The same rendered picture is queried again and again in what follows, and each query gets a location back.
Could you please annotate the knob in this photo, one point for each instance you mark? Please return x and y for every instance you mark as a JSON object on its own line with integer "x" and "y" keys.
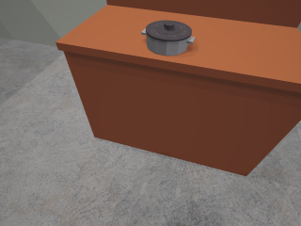
{"x": 168, "y": 25}

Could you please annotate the pot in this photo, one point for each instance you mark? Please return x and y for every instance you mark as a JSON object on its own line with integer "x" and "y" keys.
{"x": 167, "y": 48}

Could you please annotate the lid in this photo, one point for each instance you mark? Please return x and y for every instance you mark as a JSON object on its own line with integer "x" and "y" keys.
{"x": 157, "y": 31}

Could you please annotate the table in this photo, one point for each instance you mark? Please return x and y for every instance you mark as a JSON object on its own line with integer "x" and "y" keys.
{"x": 225, "y": 102}

